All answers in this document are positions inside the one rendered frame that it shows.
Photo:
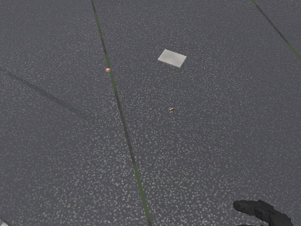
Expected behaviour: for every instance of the robot right hand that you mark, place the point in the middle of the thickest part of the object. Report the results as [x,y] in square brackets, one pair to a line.
[263,211]

